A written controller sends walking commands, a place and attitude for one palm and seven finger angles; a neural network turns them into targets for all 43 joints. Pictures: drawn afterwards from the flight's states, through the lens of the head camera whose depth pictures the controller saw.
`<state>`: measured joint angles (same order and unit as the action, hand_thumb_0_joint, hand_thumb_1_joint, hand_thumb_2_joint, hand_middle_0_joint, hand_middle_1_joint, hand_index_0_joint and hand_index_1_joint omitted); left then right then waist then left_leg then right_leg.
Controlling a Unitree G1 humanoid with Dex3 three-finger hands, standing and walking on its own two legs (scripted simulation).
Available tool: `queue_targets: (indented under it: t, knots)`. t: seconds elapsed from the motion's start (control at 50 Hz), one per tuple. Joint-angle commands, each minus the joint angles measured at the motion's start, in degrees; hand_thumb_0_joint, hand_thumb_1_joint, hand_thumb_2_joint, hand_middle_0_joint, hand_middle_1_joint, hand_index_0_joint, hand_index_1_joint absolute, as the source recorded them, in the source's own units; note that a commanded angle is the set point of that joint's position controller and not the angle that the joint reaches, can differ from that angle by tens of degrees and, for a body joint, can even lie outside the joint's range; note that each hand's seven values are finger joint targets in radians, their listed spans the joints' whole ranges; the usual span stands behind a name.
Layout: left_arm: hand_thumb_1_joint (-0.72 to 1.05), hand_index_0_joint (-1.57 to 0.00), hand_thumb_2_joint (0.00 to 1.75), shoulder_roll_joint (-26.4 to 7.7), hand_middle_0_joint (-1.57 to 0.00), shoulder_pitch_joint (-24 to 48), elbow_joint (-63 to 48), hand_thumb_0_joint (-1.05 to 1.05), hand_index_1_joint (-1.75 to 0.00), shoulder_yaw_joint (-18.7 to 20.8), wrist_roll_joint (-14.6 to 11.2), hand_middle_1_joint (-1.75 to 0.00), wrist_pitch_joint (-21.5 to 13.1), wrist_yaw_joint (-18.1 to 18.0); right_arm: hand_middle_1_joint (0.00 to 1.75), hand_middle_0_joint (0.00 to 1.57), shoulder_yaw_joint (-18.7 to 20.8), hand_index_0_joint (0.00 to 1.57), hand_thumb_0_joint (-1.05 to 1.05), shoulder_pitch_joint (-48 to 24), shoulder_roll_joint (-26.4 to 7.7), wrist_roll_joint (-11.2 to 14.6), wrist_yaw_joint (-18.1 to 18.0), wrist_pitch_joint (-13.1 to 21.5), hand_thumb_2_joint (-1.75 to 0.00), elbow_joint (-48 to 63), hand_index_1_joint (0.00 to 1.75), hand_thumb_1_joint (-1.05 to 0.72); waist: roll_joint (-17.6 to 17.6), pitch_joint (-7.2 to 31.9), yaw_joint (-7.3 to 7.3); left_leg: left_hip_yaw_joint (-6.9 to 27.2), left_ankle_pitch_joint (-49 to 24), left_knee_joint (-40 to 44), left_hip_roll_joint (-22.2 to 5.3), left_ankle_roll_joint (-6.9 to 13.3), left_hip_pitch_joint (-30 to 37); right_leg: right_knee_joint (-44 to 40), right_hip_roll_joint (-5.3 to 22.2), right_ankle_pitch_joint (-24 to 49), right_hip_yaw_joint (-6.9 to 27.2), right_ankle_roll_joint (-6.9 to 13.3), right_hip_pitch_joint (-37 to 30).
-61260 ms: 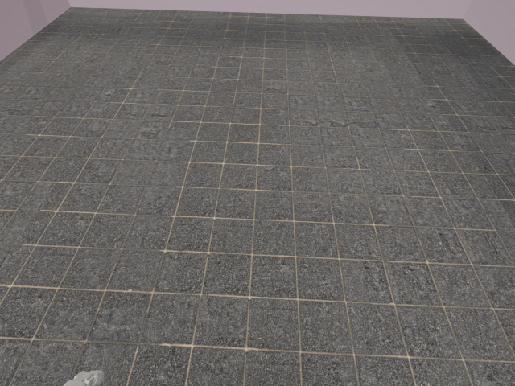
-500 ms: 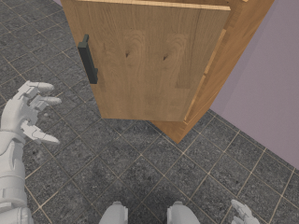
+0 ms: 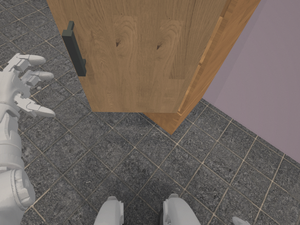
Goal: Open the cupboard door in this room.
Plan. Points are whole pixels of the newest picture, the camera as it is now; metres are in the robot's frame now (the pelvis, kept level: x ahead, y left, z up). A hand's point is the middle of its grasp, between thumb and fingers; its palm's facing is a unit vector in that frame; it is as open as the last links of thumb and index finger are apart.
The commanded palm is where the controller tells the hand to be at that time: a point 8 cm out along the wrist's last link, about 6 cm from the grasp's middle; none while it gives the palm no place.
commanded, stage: move the hooked fingers beside the handle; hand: left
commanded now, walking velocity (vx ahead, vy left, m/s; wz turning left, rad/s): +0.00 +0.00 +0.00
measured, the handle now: (77, 50) +0.58 +0.21 +0.06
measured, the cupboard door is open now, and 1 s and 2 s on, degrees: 41 41 41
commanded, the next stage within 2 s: slide the fingers in behind the handle in 1.38 s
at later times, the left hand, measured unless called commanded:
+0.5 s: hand (52, 63) +0.52 +0.26 +0.07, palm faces -0.03 -1.00 -0.02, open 14.0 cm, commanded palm +0.52 +0.31 +0.06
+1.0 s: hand (53, 60) +0.54 +0.26 +0.06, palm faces -0.02 -1.00 -0.03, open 14.0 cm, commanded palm +0.52 +0.30 +0.06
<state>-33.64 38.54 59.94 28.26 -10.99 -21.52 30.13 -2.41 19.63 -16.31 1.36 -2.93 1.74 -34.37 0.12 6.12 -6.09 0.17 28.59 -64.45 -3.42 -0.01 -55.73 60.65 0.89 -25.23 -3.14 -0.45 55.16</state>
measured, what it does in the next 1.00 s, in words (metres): stands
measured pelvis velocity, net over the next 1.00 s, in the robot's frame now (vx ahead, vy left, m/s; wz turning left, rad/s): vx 0.01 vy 0.01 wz -0.03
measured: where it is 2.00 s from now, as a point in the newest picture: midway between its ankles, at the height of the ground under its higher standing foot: outside the picture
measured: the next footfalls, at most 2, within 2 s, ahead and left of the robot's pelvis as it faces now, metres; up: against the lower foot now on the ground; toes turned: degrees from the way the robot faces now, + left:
none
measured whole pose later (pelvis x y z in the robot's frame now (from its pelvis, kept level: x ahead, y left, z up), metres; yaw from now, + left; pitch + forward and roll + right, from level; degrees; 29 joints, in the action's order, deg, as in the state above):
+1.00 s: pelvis +0.01 +0.01 -0.01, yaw -2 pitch +27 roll -5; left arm -42.8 55.6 67.9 30.4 -3.6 -18.1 25.9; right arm -4.4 22.5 -15.6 -0.5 -0.9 -5.0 -33.9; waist 1.2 5.3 -12.2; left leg 1.0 29.9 -67.9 -4.5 0.7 -64.9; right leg 61.3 -0.3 -24.9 -3.7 -1.2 63.1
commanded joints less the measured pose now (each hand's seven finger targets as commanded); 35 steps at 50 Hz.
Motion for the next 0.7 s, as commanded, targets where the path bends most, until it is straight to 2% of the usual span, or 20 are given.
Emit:
queue_targets:
  t: [0.0, 0.02, 0.04, 0.06, 0.1, 0.14, 0.16, 0.18, 0.22, 0.26, 0.34, 0.38, 0.42, 0.48, 0.5, 0.54, 0.56, 0.58, 0.64, 0.68]
  knots:
    - [-0.5, -0.3, 0.3, -16.3, -0.3, 26.7, -9.3, 0.0, -1.2, 0.5, -0.6, -1.2, -4.2, -0.2, 0.3, 0.2, 4.4, 0.2, 0.0, 6.7, -10.7, -0.4, -0.8, 0.8, -0.9, 3.0, 0.3, -0.9, 8.1, 23.7, -1.5, 2.1, -16.6, 7.4, 1.8, 1.3, 16.3, -6.3, -2.5, 10.6, 1.1, 1.7, -7.2]
    - [-0.5, -0.3, 0.3, -16.4, -0.3, 27.6, -9.0, 0.0, -1.2, 0.8, -1.0, -1.2, -4.3, -0.1, 0.3, 0.2, 4.3, 0.2, 0.0, 7.1, -10.7, -0.5, -0.8, 0.7, -0.9, 3.1, 0.3, -0.9, 8.0, 24.5, -1.56, 2.3, -18.0, 7.1, 1.8, 1.4, 16.7, -5.8, -2.7, 11.7, 1.0, 1.9, -7.5]
    - [-0.5, -0.3, 0.3, -18.9, -0.3, 26.7, -7.1, 0.0, -1.2, 2.8, -0.7, -1.2, -3.9, -0.3, 0.3, 0.2, 4.3, 0.2, 0.0, 7.4, -11.0, -0.5, -0.8, 0.3, -0.9, 2.9, 0.3, -0.9, 6.9, 25.4, -1.08, 2.1, -17.6, 7.0, 1.7, 1.3, 15.7, -5.9, -2.7, 11.7, 1.2, 1.7, -8.3]
    - [-0.5, -0.3, 0.3, -20.6, -0.3, 27.9, -6.3, 0.0, -1.2, 3.4, -0.1, -1.2, -3.6, -0.5, 0.3, 0.2, 4.0, 0.2, 0.0, 7.3, -11.1, -0.5, -0.9, 0.1, -0.9, 2.9, 0.3, -0.9, 6.8, 25.1, -1.34, 2.1, -17.4, 6.6, 1.8, 1.4, 14.1, -5.5, -2.6, 12.0, 1.3, 1.6, -8.6]
    - [-0.5, -0.3, 0.3, -21.0, -0.3, 29.9, -6.0, 0.0, -1.2, 2.6, 1.2, -1.2, -3.1, -1.1, 0.3, 0.2, 3.8, 0.2, 0.0, 7.8, -11.0, -0.7, -0.8, -0.4, -0.9, 3.0, 0.3, -0.9, 7.7, 25.4, -1.83, 2.1, -17.5, 6.2, 1.8, 1.5, 13.5, -5.2, -2.5, 12.1, 1.3, 1.4, -8.0]
    - [-0.5, -0.3, 0.3, -21.9, -0.3, 32.7, -6.6, 0.0, -1.2, 2.4, 2.0, -1.2, -3.3, -1.6, 0.3, 0.2, 3.7, 0.2, 0.0, 8.5, -11.0, -0.9, -0.6, -0.7, -0.9, 2.9, 0.3, -0.9, 10.9, 27.3, -1.91, 2.6, -19.2, 5.8, 1.6, 1.2, 15.7, -4.5, -2.7, 12.1, 1.0, 1.7, -6.3]
    - [-0.5, -0.3, 0.3, -23.1, -0.3, 32.2, -6.1, 0.0, -1.2, 3.7, 2.1, -1.2, -3.3, -2.1, 0.3, 0.2, 3.7, 0.2, 0.0, 8.8, -11.2, -1.1, -0.5, -0.9, -0.9, 2.9, 0.3, -0.9, 10.3, 27.7, -1.73, 3.0, -20.5, 5.7, 1.5, 1.2, 16.2, -4.4, -2.7, 12.8, 0.8, 1.7, -6.4]
    - [-0.5, -0.3, 0.3, -22.1, -0.3, 32.8, -6.4, 0.0, -1.2, 2.8, 2.2, -1.2, -3.3, -2.3, 0.3, 0.2, 3.7, 0.2, 0.0, 8.8, -11.1, -1.1, -0.4, -1.0, -0.9, 3.0, 0.3, -0.9, 10.7, 28.2, -2.19, 2.8, -20.8, 5.4, 1.5, 1.2, 16.3, -4.5, -2.7, 13.1, 0.9, 1.5, -6.2]
    - [-0.5, -0.3, 0.3, -23.0, -0.3, 34.0, -4.7, 0.0, -1.2, 3.3, 2.0, -1.2, -3.0, -2.4, 0.3, 0.2, 3.4, 0.2, 0.0, 9.4, -11.3, -1.2, -0.4, -1.4, -0.9, 2.9, 0.3, -0.9, 9.1, 27.5, -2.99, 2.9, -20.3, 5.0, 1.4, 1.5, 14.9, -4.3, -3.0, 13.0, 0.7, 1.6, -6.0]
    - [-0.5, -0.3, 0.3, -25.3, -0.3, 36.3, -3.3, 0.0, -1.2, 3.7, 3.0, -1.2, -2.3, -2.6, 0.3, 0.2, 3.1, 0.2, 0.0, 9.7, -11.6, -1.2, -0.4, -1.9, -0.9, 2.7, 0.3, -0.9, 9.8, 27.0, -3.47, 2.8, -18.6, 4.8, 1.4, 1.6, 13.0, -4.4, -2.9, 12.1, 1.0, 1.3, -6.0]
    - [-0.5, -0.3, 0.3, -26.1, -0.3, 37.2, -3.9, 0.0, -1.2, 4.0, 3.7, -1.2, -2.1, -2.6, 0.3, 0.2, 3.2, 0.2, 0.0, 11.1, -11.6, -1.5, -0.2, -2.7, -0.9, 2.7, 0.3, -0.9, 11.8, 31.2, -3.66, 2.9, -23.0, 3.9, 1.2, 1.5, 15.9, -3.9, -3.1, 15.0, 1.0, 1.4, -5.8]
    - [-0.5, -0.3, 0.3, -25.7, -0.3, 38.2, -2.1, 0.0, -1.2, 3.3, 4.0, -1.2, -1.5, -2.6, 0.3, 0.2, 3.0, 0.2, 0.0, 11.5, -11.5, -1.5, -0.1, -3.1, -0.9, 2.4, 0.3, -0.9, 11.0, 28.9, -4.46, 3.1, -22.3, 3.9, 1.1, 1.5, 14.6, -4.1, -3.2, 14.5, 0.7, 1.2, -5.0]
    - [-0.5, -0.3, 0.3, -27.2, -0.3, 39.9, 0.2, 0.0, -1.2, 3.7, 4.2, -1.2, -0.8, -2.8, 0.3, 0.2, 2.5, 0.2, 0.0, 11.8, -11.7, -1.5, -0.2, -3.4, -0.9, 2.5, 0.3, -0.9, 10.0, 26.8, -5.26, 2.9, -20.4, 3.5, 1.1, 1.9, 11.9, -4.2, -3.4, 13.5, 0.8, 1.3, -4.6]
    - [-0.5, -0.3, 0.3, -30.4, -0.3, 43.3, 1.9, 0.0, -1.2, 3.9, 6.0, -1.2, 0.2, -3.3, 0.3, 0.2, 2.0, 0.2, 0.0, 12.5, -12.0, -1.6, -0.4, -3.8, -0.9, 2.5, 0.3, -0.9, 10.5, 26.7, -6.25, 3.0, -18.8, 2.9, 1.0, 2.2, 9.2, -4.1, -3.3, 12.6, 0.9, 1.0, -4.4]
    - [-0.5, -0.3, 0.3, -31.0, -0.3, 44.7, 0.1, 0.0, -1.2, 4.0, 6.3, -1.2, -0.1, -3.5, 0.3, 0.2, 2.0, 0.2, 0.0, 12.8, -12.0, -1.8, -0.3, -3.8, -0.9, 2.4, 0.3, -0.9, 11.9, 28.7, -6.34, 3.1, -20.2, 2.6, 1.0, 2.2, 10.4, -3.7, -3.3, 13.5, 0.9, 1.1, -4.4]
    - [-0.5, -0.3, 0.3, -31.2, -0.3, 46.0, -0.7, 0.0, -1.2, 3.8, 6.7, -1.2, -0.5, -3.4, 0.3, 0.2, 2.1, 0.2, 0.0, 13.7, -12.0, -2.0, -0.1, -4.1, -0.9, 2.2, 0.3, -0.9, 14.8, 31.8, -6.5, 3.8, -23.8, 2.0, 0.7, 1.7, 14.3, -3.0, -3.5, 14.8, 0.5, 1.3, -2.4]
    - [-0.5, -0.3, 0.3, -31.8, -0.3, 46.3, -0.2, 0.0, -1.2, 4.3, 6.8, -1.2, -0.5, -3.4, 0.3, 0.2, 2.0, 0.2, 0.0, 14.0, -12.0, -2.2, 0.0, -4.2, -0.9, 2.0, 0.3, -0.9, 15.3, 31.8, -6.39, 3.9, -24.4, 1.8, 0.6, 1.6, 14.4, -2.9, -3.4, 14.8, 0.3, 1.3, -2.1]
    - [-0.5, -0.3, 0.3, -30.7, -0.3, 44.5, 0.6, 0.0, -1.2, 4.0, 6.8, -1.2, -0.2, -3.3, 0.3, 0.2, 2.1, 0.2, 0.0, 14.2, -12.0, -2.2, 0.3, -4.4, -0.9, 2.2, 0.3, -0.9, 15.7, 32.0, -6.1, 4.1, -25.6, 1.9, 0.6, 1.4, 15.3, -2.8, -3.5, 15.1, 0.1, 1.4, -1.9]
    - [-0.5, -0.3, 0.3, -29.1, -0.3, 38.9, 0.9, 0.0, -1.2, 4.2, 6.2, -1.2, 1.0, -2.5, 0.3, 0.2, 2.3, 0.2, 0.0, 14.7, -12.0, -2.2, 0.7, -5.3, -0.9, 2.9, 0.3, -0.9, 14.4, 32.9, -5.02, 3.7, -28.4, 2.3, 0.4, 1.4, 16.5, -3.0, -3.7, 17.5, -0.1, 1.3, -3.0]
    - [-0.5, -0.3, 0.3, -29.0, -0.3, 39.6, -0.1, 0.0, -1.2, 3.7, 6.4, -1.2, 1.5, -2.7, 0.3, 0.2, 2.3, 0.2, 0.0, 14.6, -11.9, -2.1, 0.8, -5.8, -0.9, 3.2, 0.3, -0.9, 13.5, 31.5, -5.43, 3.5, -26.5, 2.6, 0.4, 1.6, 14.9, -3.3, -3.7, 16.9, -0.1, 1.1, -3.5]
